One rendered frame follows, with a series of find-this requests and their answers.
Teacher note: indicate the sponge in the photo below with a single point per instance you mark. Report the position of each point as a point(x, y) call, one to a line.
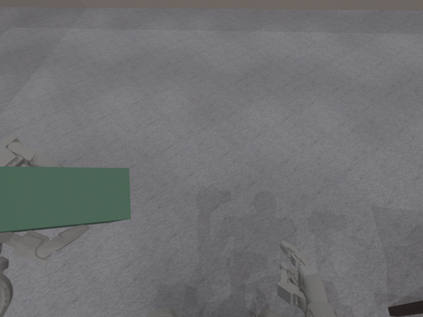
point(37, 198)

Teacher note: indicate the left robot forearm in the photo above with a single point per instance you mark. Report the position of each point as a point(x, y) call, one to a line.
point(6, 288)

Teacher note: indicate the table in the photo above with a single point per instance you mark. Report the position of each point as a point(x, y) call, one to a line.
point(406, 309)

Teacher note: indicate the robot right hand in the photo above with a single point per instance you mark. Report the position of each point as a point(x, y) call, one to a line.
point(306, 285)

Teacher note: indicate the robot left hand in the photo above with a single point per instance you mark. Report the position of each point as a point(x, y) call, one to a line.
point(33, 245)

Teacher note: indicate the right robot forearm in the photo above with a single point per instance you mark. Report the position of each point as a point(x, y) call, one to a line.
point(320, 309)

